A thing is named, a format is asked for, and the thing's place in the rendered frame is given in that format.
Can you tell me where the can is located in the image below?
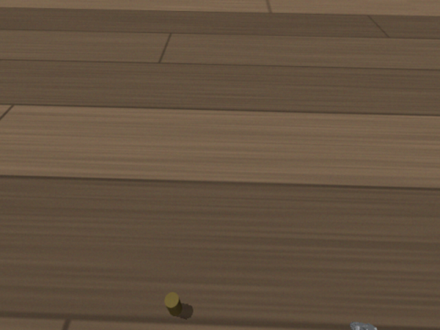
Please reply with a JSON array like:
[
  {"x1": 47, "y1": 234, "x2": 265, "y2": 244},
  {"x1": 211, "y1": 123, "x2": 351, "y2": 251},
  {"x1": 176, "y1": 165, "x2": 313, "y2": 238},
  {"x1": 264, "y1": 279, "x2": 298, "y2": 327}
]
[{"x1": 164, "y1": 292, "x2": 182, "y2": 316}]

